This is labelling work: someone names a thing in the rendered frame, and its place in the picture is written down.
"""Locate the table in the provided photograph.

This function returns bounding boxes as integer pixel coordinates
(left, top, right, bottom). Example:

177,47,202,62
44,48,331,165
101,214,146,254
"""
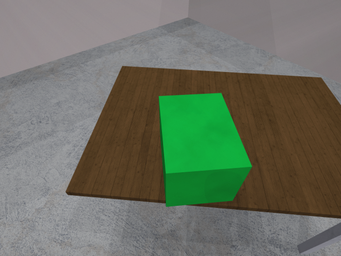
66,66,341,254

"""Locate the carton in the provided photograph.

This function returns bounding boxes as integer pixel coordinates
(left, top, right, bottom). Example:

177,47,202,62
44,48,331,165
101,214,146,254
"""
159,93,252,207

